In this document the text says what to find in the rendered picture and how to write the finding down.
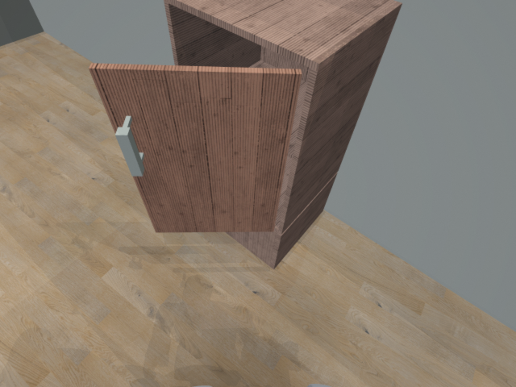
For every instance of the cupboard door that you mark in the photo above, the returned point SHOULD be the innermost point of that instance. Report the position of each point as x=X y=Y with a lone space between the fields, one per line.
x=215 y=140

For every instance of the handle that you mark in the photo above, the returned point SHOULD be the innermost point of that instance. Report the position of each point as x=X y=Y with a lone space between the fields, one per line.
x=129 y=149

